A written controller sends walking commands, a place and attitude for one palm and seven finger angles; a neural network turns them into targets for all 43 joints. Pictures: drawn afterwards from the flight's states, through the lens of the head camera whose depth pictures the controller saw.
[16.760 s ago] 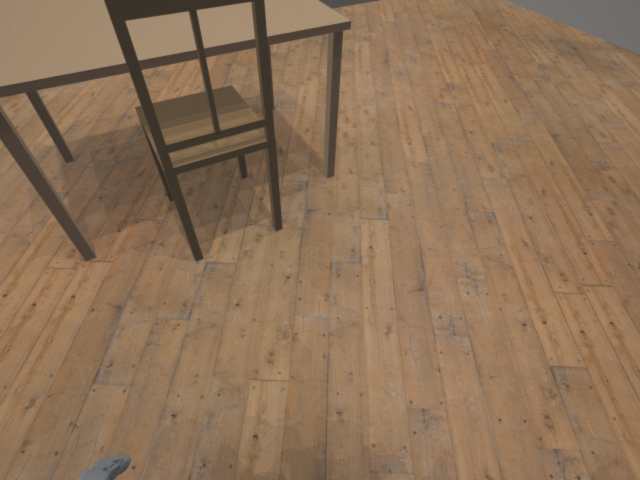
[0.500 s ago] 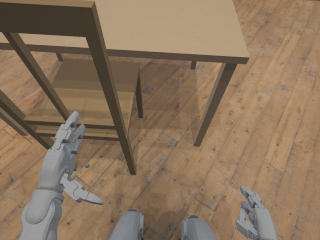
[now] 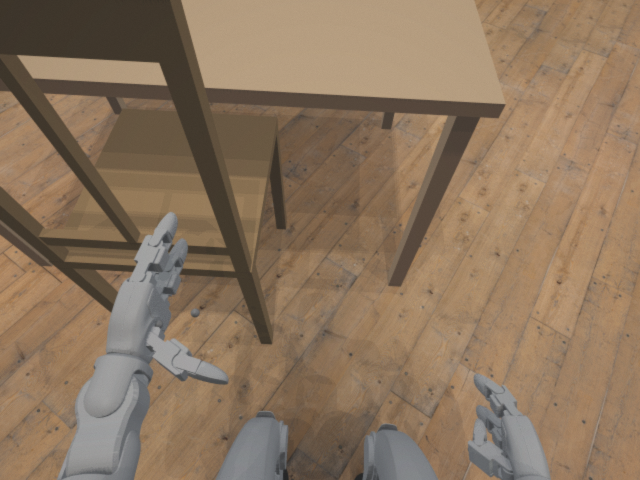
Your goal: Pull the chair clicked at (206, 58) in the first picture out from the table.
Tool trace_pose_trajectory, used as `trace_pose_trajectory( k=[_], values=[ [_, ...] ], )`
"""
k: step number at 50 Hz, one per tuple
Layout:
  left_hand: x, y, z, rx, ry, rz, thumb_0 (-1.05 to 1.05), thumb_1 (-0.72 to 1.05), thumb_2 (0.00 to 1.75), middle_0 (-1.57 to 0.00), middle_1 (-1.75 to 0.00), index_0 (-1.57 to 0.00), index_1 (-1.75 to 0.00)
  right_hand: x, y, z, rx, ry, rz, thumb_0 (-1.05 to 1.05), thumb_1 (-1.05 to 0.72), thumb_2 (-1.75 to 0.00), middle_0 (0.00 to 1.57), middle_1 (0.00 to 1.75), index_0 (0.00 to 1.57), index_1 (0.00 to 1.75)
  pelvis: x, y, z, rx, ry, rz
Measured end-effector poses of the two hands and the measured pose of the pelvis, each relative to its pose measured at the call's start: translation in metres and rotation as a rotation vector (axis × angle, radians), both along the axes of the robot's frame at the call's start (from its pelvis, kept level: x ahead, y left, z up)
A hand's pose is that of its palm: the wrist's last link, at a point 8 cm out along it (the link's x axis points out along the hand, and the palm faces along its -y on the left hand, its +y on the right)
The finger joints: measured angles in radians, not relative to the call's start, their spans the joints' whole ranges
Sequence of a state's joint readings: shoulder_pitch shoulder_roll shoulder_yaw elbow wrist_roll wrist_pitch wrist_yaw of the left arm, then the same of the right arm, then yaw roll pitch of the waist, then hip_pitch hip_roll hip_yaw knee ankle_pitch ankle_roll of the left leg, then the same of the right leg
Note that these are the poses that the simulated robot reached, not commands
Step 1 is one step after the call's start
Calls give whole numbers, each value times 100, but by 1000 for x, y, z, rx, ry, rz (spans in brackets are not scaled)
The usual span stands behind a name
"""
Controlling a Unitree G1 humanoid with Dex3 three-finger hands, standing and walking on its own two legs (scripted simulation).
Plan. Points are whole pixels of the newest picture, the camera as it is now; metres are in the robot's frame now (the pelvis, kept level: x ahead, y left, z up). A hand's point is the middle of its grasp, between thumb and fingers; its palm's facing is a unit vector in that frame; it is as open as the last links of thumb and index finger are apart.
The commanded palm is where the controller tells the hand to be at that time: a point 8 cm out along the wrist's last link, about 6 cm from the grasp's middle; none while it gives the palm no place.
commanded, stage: aim the fingers beside a spindle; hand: left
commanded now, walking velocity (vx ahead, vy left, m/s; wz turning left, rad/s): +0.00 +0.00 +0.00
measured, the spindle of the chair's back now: (84, 169) +0.48 +0.35 +0.06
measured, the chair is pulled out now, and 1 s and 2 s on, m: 0.00 0.00 0.00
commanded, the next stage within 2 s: none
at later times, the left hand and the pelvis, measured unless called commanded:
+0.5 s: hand (220, 288) +0.33 +0.15 +0.03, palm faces -0.01 -1.00 -0.07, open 16.9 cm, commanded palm +0.31 +0.19 +0.02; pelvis -0.01 -0.01 -0.01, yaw +0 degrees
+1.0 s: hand (232, 298) +0.33 +0.13 +0.01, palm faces -0.06 -1.00 -0.04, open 17.0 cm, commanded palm +0.31 +0.20 +0.02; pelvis -0.01 -0.01 -0.01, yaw +0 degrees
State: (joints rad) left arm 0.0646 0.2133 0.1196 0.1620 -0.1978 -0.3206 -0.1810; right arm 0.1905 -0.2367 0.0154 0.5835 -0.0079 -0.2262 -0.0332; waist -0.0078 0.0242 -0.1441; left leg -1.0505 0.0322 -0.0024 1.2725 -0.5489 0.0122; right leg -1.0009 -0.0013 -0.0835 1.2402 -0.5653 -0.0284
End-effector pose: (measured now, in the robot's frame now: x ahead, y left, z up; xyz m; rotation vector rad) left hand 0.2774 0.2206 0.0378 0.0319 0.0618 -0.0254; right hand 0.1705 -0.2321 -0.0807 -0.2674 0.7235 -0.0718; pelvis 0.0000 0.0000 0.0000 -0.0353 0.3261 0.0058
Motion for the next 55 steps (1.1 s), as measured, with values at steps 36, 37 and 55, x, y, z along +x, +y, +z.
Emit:
trace_pose_trajectory(
  k=[36,37,55],
  values=[
    [38,-35,-17,18,-44,-11,-1,-50,30,-6,-8,-6,-8,-40,-25,-33,5,131,-64,2,-91,-90,21,30,20,30,-11,-12,-15,25,35,-15],
    [38,-33,-15,23,-51,0,-1,-50,30,-6,-8,-6,-8,-40,-25,-33,6,131,-65,2,-91,-90,21,30,20,30,-11,-12,-15,26,34,-16],
    [39,-27,-21,12,-66,-1,-1,-50,30,-6,-8,-6,-8,-29,-22,-28,-17,100,-48,1,-91,-90,21,30,20,30,-14,-10,-17,16,35,-10]
  ],
)
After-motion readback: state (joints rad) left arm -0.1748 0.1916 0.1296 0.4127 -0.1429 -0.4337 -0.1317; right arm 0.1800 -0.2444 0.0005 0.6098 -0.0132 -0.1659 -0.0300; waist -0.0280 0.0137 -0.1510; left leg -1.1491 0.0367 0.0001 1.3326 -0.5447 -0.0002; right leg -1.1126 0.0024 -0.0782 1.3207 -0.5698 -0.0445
